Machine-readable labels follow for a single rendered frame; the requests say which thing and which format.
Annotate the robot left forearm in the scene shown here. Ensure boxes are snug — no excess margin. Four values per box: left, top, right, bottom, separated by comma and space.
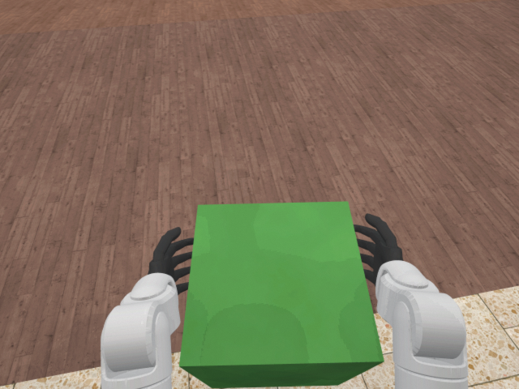
101, 273, 181, 389

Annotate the right robot hand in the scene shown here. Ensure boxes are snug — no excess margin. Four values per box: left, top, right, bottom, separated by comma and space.
354, 213, 403, 285

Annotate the left robot hand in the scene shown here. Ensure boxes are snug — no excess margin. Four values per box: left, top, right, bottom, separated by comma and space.
148, 227, 194, 295

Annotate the carton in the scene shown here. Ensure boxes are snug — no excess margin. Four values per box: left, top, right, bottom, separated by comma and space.
179, 201, 384, 388

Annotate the robot right forearm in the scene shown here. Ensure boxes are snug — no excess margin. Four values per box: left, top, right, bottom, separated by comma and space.
375, 260, 468, 389

